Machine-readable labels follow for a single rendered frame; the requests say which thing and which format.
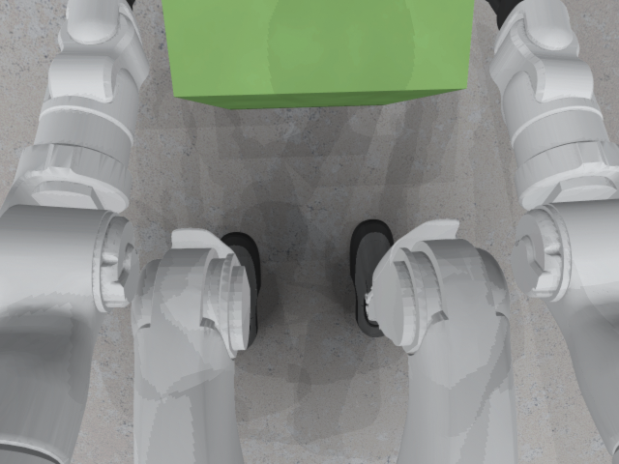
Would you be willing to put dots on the robot right shin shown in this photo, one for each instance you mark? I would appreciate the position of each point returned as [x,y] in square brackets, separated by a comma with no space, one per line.
[438,229]

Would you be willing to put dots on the right robot upper arm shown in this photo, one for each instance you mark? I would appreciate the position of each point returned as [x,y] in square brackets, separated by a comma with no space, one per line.
[567,254]

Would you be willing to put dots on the robot right forearm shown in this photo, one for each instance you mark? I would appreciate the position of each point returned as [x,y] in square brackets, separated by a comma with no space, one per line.
[555,124]

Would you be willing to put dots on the robot left forearm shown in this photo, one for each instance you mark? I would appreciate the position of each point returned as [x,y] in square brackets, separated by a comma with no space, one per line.
[81,152]

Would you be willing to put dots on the carton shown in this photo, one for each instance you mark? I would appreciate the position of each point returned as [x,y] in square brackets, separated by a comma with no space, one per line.
[255,54]

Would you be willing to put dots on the left robot upper arm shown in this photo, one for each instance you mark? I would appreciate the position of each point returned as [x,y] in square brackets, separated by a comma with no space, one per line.
[61,271]

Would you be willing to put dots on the left robot thigh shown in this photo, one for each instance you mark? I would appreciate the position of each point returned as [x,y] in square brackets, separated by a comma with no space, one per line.
[183,390]

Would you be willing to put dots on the robot right hand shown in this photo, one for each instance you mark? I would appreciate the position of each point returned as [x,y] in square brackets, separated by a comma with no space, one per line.
[502,8]

